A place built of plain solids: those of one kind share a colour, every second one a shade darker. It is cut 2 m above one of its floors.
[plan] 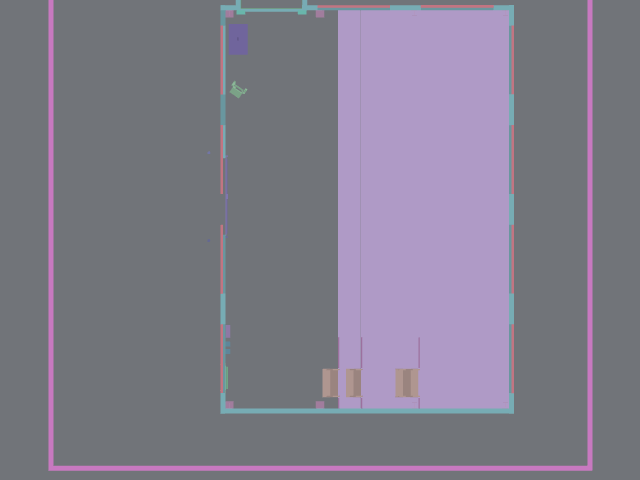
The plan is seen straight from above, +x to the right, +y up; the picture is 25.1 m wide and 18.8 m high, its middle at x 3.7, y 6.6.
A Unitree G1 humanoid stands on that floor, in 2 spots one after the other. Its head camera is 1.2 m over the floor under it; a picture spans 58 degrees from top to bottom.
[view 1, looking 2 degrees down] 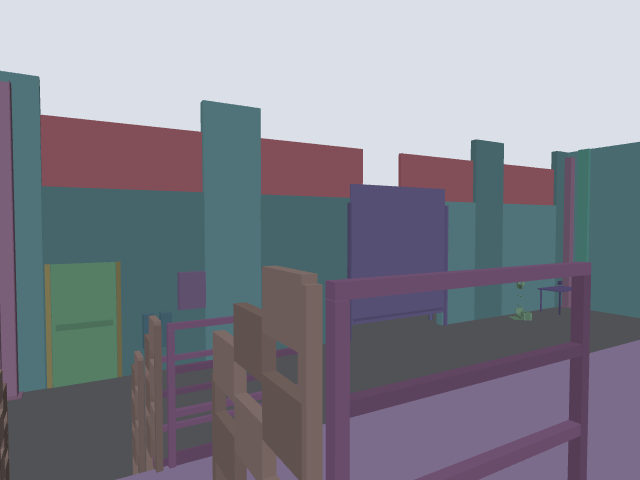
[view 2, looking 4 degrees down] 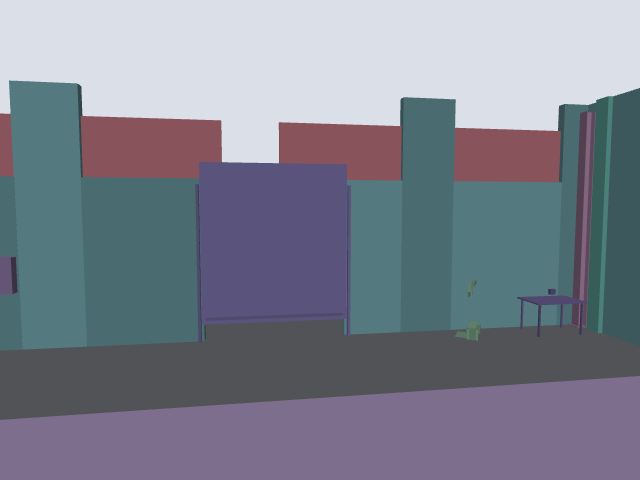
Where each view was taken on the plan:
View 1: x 8.55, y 1.00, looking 150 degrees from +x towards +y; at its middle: wall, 9.88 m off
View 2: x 9.20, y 7.80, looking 171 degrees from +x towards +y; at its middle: sectional_door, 9.30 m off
